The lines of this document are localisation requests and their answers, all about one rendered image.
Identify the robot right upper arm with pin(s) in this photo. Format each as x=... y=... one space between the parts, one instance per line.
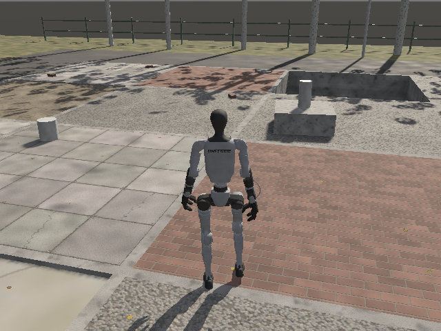
x=243 y=157

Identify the robot right hand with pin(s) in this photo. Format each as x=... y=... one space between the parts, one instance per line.
x=253 y=212

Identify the left robot foot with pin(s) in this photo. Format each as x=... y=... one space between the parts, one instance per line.
x=208 y=282

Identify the left robot thigh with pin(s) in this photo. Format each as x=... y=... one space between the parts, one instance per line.
x=204 y=213

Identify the robot left upper arm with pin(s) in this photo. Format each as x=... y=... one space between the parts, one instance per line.
x=195 y=157

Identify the robot right forearm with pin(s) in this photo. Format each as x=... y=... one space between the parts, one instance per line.
x=249 y=187

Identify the robot left hand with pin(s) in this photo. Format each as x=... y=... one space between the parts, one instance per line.
x=186 y=200

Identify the robot left forearm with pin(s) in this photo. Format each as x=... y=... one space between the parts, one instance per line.
x=189 y=184

